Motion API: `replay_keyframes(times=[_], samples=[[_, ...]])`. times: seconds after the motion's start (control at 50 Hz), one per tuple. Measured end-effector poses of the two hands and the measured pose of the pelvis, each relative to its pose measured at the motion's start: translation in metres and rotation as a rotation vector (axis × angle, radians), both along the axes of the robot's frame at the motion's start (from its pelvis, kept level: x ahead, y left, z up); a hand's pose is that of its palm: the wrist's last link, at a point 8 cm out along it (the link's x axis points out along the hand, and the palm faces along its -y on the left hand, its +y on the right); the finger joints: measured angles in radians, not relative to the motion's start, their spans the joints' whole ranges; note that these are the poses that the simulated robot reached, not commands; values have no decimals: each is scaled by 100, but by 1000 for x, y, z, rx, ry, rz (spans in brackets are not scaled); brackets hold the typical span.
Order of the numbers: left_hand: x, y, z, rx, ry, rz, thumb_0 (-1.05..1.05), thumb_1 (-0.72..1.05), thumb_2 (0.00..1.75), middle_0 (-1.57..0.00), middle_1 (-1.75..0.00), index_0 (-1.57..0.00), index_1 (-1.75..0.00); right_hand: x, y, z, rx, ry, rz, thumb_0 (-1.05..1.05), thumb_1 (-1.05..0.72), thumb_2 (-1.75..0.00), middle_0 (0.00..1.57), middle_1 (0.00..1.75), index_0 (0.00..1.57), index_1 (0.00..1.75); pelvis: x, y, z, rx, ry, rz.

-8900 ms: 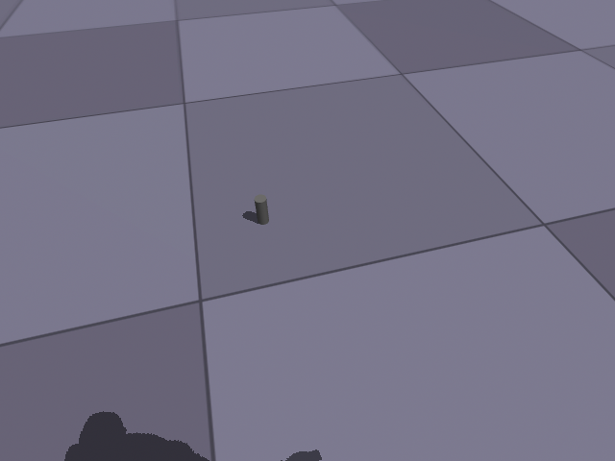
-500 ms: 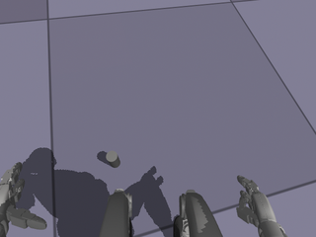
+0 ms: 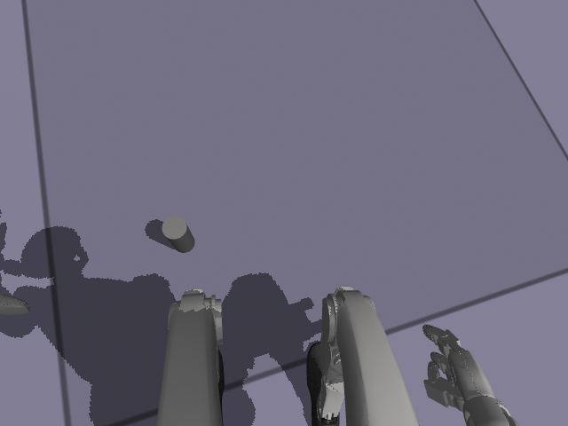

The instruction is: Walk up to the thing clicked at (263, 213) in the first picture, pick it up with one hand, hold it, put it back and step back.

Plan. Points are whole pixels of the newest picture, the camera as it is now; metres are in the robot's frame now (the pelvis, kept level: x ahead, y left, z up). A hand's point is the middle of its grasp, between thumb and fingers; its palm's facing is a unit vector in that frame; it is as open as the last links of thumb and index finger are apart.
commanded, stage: go down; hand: left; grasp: from the side
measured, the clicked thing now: (179, 235) +0.47 +0.22 -0.41
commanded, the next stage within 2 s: approach in 1.30 s
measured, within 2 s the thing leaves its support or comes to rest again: neither
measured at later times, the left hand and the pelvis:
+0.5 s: hand out of the picture +0.36 +0.40 -0.08, palm faces +0.19 -0.97 -0.15, open 17.2 cm; pelvis -0.01 +0.00 -0.07, yaw -2 degrees
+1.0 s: hand out of the picture +0.37 +0.40 -0.10, palm faces +0.18 -0.98 -0.12, open 17.2 cm; pelvis -0.02 +0.00 -0.10, yaw -2 degrees
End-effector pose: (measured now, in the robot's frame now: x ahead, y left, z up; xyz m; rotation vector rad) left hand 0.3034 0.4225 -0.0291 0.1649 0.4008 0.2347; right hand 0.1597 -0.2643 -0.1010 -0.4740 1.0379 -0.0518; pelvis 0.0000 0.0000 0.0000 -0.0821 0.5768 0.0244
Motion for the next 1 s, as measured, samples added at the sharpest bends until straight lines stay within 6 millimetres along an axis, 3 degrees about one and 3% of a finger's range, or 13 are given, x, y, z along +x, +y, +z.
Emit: replay_keyframes(times=[0.5,1.0], samples=[[28,21,-43,-28,-154,-31,-1,-48,10,-4,-10,-3,-10,-21,-12,-65,-47,50,33,1,-92,-91,20,30,21,30,-13,-1,-71,-17,-7,-17],[41,29,-60,-43,-215,-46,-1,-47,10,-4,-10,-3,-10,-35,-14,-89,-66,74,42,1,-92,-91,20,30,21,30,-18,2,-101,-28,-26,-22]])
